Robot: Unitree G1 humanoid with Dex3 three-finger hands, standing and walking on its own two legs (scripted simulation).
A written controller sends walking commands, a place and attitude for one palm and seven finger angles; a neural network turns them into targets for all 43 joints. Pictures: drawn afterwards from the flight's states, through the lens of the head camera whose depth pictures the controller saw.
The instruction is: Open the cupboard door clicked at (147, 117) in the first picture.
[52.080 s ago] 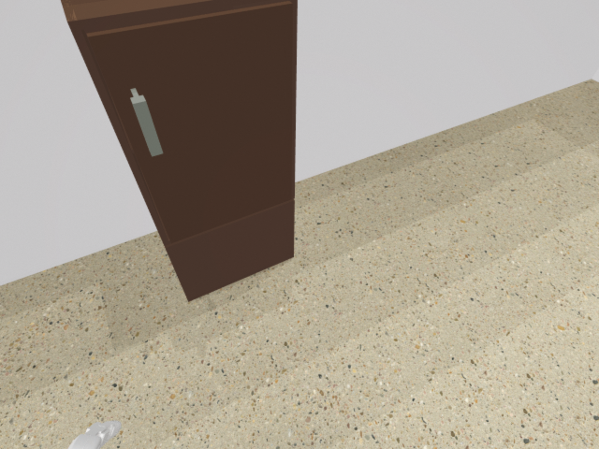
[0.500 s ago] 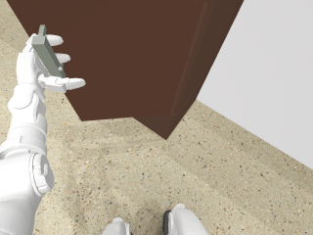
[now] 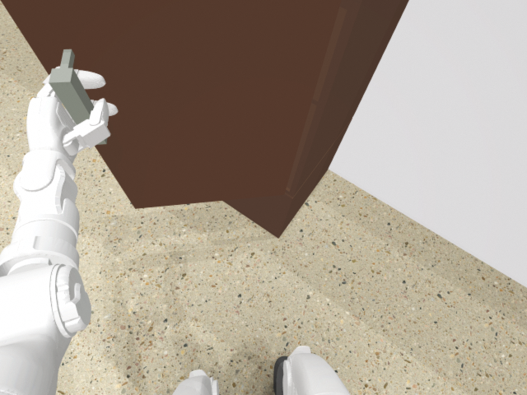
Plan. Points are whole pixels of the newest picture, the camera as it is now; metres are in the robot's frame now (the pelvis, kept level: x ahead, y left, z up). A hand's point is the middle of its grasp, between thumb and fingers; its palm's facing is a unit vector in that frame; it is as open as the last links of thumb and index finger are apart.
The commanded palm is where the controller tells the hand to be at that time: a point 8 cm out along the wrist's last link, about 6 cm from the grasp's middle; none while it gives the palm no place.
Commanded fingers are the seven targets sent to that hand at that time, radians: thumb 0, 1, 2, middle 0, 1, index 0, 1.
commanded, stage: pull the door open along its arc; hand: left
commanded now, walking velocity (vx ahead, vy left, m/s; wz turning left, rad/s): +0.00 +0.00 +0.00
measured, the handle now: (84, 99) +0.54 +0.23 +0.08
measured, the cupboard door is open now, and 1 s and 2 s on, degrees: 43 78 85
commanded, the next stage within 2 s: open thumb and fingers to let go in 1.12 s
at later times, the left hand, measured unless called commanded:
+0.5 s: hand (108, 167) +0.42 +0.18 +0.08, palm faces +0.02 -1.00 +0.01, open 6.0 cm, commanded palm +0.37 +0.23 +0.08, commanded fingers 0.00 0.90 0.90 -0.40 -1.35 -0.40 -1.35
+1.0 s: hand (177, 244) +0.31 +0.09 +0.08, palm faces +0.48 -0.88 +0.02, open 6.0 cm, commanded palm +0.24 +0.11 +0.08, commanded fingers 0.00 0.90 0.90 -0.40 -1.35 -0.40 -1.35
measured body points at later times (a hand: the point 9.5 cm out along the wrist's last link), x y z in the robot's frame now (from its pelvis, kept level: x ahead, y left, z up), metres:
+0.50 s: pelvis +0.01 +0.00 +0.01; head +0.09 +0.00 +0.46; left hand +0.41 +0.24 +0.08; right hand +0.06 -0.26 -0.10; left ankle -0.04 +0.09 -0.69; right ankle +0.04 -0.13 -0.69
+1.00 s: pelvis -0.01 -0.03 +0.02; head +0.03 -0.04 +0.46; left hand +0.28 +0.13 +0.08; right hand +0.18 -0.23 -0.09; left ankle -0.04 +0.09 -0.69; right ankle +0.04 -0.13 -0.69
